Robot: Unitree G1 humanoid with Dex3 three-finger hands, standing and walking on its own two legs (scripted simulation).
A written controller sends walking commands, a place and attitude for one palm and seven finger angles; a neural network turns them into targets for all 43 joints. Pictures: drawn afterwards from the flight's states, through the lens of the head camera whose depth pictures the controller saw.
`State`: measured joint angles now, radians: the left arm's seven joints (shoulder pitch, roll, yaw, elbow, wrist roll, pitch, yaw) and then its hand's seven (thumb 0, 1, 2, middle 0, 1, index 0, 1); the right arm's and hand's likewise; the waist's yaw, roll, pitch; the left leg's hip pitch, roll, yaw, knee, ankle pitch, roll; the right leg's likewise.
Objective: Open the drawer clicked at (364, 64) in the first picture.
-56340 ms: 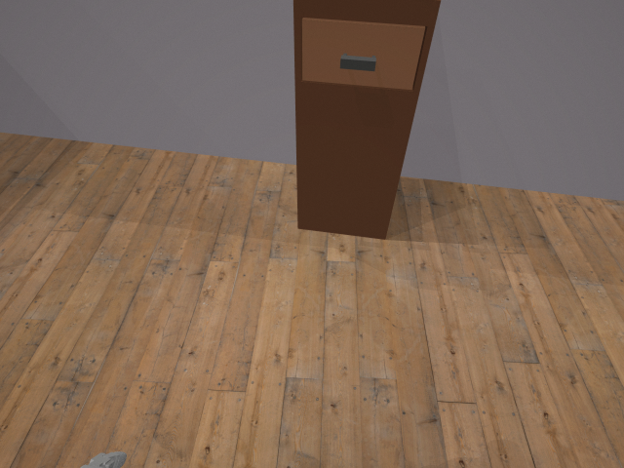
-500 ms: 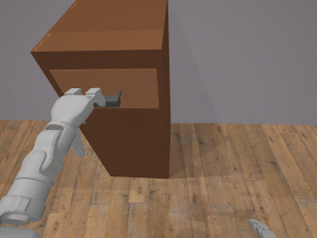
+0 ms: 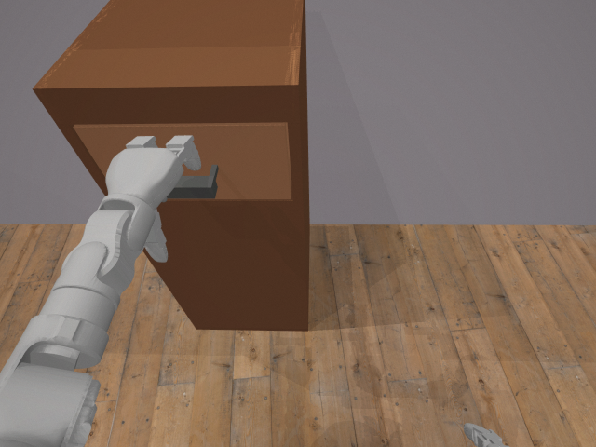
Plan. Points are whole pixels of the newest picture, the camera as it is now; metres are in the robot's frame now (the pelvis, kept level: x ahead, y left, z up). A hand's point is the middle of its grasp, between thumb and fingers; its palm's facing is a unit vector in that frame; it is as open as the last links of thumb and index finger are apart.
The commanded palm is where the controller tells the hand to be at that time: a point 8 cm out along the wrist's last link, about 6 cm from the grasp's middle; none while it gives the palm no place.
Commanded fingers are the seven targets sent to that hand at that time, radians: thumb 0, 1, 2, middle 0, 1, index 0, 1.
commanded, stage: move the hooked fingers above the handle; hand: left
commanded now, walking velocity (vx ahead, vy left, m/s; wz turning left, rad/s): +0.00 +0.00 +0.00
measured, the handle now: (188, 178) +0.53 +0.23 +0.02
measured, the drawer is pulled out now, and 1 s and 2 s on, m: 0.00 0.00 0.00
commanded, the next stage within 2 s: none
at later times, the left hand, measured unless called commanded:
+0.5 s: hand (170, 168) +0.49 +0.23 +0.09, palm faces +0.02 -0.02 -1.00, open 13.8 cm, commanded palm +0.46 +0.25 +0.14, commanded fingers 0.00 -0.50 0.30 -0.30 -1.20 -0.30 -1.20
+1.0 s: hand (151, 170) +0.48 +0.26 +0.09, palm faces +0.02 +0.00 -1.00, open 13.8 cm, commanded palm +0.46 +0.25 +0.14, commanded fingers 0.00 -0.50 0.30 -0.30 -1.20 -0.30 -1.20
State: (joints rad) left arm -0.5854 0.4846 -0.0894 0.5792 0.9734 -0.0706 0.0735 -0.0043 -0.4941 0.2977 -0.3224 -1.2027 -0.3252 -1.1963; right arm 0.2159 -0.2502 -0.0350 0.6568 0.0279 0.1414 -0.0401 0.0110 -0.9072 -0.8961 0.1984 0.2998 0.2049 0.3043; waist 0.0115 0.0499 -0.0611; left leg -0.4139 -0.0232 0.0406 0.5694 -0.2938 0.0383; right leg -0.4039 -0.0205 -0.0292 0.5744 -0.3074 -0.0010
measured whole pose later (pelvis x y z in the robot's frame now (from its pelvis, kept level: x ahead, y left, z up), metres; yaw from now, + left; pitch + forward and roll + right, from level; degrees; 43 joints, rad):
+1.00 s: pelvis +0.00 +0.00 -0.01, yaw -1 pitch +15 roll -1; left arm -0.83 0.59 0.00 0.97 1.04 -0.07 0.18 0.00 -0.49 0.30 -0.32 -1.20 -0.32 -1.20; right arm 0.32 -0.27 -0.06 0.68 0.02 0.15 -0.03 0.01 -0.91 -0.90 0.20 0.30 0.21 0.30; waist -0.07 0.05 -0.12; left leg -0.58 0.00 0.05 0.65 -0.32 0.04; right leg -0.56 0.00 -0.02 0.62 -0.31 0.00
